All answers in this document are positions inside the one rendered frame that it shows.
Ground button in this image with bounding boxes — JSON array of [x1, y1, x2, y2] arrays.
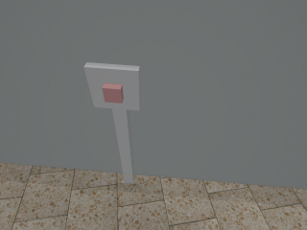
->
[[102, 83, 124, 104]]

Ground panel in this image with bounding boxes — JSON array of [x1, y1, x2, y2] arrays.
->
[[83, 62, 141, 184]]

